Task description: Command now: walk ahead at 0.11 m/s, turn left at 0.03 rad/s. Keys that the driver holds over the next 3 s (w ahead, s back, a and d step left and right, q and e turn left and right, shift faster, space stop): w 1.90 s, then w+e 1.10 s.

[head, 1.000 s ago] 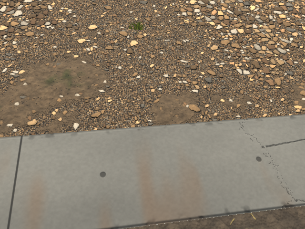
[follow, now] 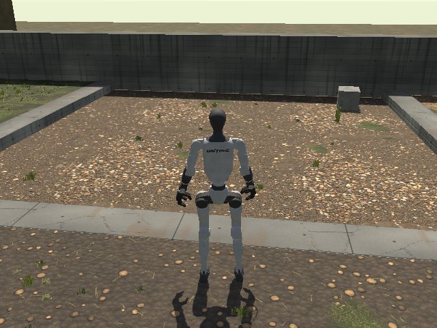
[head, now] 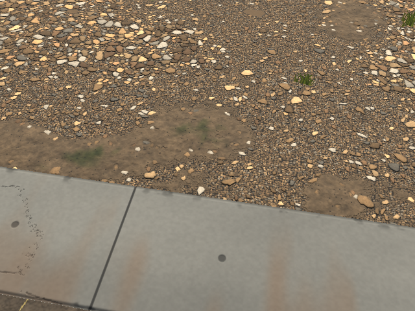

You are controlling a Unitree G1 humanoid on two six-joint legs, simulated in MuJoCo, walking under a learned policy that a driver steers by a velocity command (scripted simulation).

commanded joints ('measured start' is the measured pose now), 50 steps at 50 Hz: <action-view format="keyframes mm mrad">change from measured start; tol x32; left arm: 1 -14 90 21 -36 -11 -12 9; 37 490 77 -24 64 127 -103 -99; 50 -59 -30 -58 -113 68 -45 -88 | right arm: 1 31 -176 -53 -40 10 -4 -9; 34 -268 -117 -21 -127 -33 -49 70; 39 562 -177 -45 167 -74 -95 38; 50 148 -105 -13 137 -63 -145 65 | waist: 1 -38 93 -9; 33 -2 -90 41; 38 -203 215 -525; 40 -191 75 -49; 50 -35 37 -26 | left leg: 1 -15 120 -176 -196 -256 88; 9 -97 220 -249 -257 -177 153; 14 -646 49 -81 623 -199 12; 30 -565 74 33 113 321 43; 36 104 -47 147 77 346 141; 38 902 382 -528 -19 431 495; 43 -15 297 -238 -311 389 288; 50 -191 194 -21 -393 471 254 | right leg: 1 -82 63 -79 77 -99 -10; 6 -366 -6 20 305 -290 -118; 10 145 75 -71 6 75 -123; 13 301 -351 716 -326 -345 -357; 21 263 -143 161 -319 377 -236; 32 335 -193 49 -342 574 -295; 36 155 -117 -51 53 1130 -188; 37 -175 -14 -46 369 814 -116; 38 -444 188 -3 753 -215 -64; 50 -319 -39 -24 304 226 -102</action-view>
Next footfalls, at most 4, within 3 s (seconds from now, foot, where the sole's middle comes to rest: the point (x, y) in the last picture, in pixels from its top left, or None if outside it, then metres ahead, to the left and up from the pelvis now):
0.72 left None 0.45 0.07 -0.77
1.22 right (265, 252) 0.74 -0.16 -0.77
1.72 left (207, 214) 0.89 0.05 -0.77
2.12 right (253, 180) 1.21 -0.16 -0.96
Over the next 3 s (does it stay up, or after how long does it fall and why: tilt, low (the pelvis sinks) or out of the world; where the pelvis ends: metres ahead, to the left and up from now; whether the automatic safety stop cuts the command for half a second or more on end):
stays up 1.48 -0.15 -0.20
